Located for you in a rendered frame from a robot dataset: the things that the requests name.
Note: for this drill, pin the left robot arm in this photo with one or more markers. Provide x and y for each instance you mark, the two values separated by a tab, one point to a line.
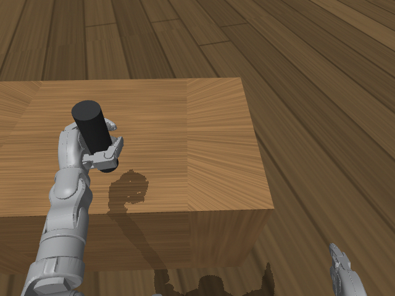
59	266

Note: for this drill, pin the can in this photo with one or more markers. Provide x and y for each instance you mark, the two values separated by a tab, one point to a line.
91	123

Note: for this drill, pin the right robot hand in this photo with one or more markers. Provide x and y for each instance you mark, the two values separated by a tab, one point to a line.
345	281

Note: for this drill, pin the left robot hand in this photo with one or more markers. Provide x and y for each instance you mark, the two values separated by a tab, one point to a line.
73	151

